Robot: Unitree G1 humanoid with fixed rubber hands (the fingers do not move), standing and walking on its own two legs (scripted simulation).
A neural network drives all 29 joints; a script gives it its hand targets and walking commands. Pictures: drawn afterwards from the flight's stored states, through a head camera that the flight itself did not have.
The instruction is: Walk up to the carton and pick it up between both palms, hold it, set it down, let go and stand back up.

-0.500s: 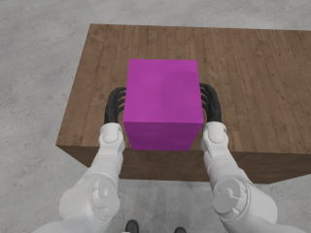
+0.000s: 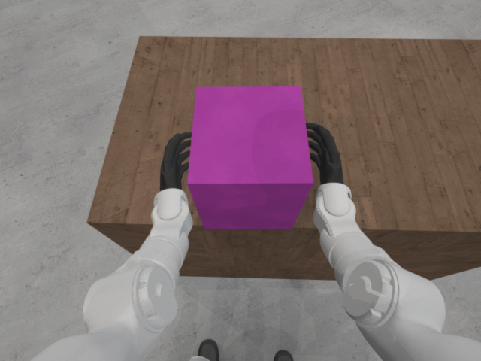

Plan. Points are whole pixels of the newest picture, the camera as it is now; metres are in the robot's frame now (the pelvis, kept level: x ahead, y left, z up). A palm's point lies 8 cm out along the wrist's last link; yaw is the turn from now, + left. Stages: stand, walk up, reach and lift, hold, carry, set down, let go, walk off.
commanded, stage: reach and lift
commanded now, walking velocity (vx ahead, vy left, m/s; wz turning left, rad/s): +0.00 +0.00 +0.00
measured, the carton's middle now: (248, 164) +0.45 +0.03 -0.02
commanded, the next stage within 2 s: none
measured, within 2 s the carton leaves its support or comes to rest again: leaves its support in 0.80 s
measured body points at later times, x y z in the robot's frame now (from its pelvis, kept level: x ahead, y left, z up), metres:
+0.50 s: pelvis +0.00 +0.01 -0.02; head +0.09 +0.01 +0.42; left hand +0.41 +0.17 -0.01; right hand +0.44 -0.10 +0.01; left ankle +0.00 +0.14 -0.73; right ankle -0.01 -0.12 -0.73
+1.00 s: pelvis -0.05 +0.00 -0.02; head -0.03 -0.01 +0.42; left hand +0.36 +0.16 +0.04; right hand +0.39 -0.10 +0.07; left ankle +0.00 +0.14 -0.73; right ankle -0.01 -0.12 -0.73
